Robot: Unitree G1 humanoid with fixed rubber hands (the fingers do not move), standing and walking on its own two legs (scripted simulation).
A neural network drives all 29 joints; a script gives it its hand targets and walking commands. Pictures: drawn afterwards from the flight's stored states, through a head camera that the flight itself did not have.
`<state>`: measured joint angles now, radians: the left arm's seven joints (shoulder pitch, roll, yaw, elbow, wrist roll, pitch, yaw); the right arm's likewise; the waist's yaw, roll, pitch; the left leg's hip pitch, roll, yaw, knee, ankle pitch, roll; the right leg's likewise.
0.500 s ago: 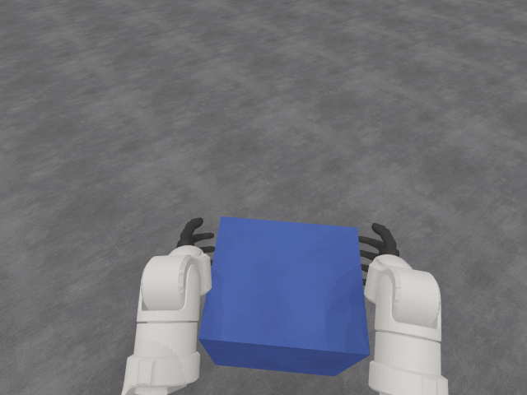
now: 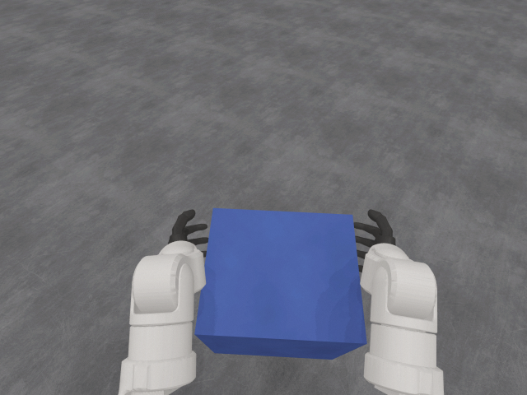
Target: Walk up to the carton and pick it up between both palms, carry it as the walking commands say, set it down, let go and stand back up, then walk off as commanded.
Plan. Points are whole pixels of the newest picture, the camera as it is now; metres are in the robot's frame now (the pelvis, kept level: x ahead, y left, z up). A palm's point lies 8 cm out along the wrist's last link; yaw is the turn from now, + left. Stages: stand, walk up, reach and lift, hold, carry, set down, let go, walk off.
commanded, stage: carry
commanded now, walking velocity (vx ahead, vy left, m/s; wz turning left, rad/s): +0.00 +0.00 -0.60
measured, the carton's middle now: (277, 290) +0.30 +0.02 +0.00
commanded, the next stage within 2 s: none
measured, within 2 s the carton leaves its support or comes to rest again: neither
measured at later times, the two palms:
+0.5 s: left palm (193, 337) +0.19 +0.11 +0.08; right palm (442, 367) +0.17 -0.17 +0.10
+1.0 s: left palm (204, 366) +0.16 +0.09 +0.08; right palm out of the picture +0.12 -0.18 +0.09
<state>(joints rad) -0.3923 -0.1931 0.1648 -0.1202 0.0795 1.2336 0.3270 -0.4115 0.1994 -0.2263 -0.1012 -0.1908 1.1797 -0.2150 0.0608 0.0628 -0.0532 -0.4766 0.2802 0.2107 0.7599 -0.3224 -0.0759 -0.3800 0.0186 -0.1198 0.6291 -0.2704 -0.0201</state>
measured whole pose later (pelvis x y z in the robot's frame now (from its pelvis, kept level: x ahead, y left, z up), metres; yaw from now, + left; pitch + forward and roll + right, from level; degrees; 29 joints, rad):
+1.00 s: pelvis -0.15 +0.01 +0.01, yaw -8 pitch +2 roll +0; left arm -0.36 -0.18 0.18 -0.04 0.13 1.22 0.24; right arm -0.38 0.19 -0.20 -0.05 -0.09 1.20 -0.34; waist -0.03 -0.01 -0.07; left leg -0.39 0.07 0.16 0.62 -0.26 0.02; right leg -0.46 -0.04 -0.07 0.51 -0.05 -0.01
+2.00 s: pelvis -0.11 +0.02 +0.01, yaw -7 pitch +2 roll +0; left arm -0.32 -0.17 0.14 0.11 0.16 1.03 0.21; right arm -0.31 0.16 -0.17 0.08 -0.17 1.01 -0.23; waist -0.01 0.01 -0.08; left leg -0.32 0.04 0.16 0.59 -0.30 0.04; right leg -0.40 -0.08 -0.09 0.51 -0.13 0.02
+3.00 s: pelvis -0.11 +0.02 +0.01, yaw -6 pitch +2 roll +0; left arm -0.18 -0.14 0.10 0.12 0.17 0.84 0.12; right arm -0.18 0.14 -0.14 0.08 -0.18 0.82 -0.09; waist -0.01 0.01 -0.10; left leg -0.33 0.05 0.16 0.59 -0.30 0.03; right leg -0.41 -0.08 -0.10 0.52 -0.14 0.02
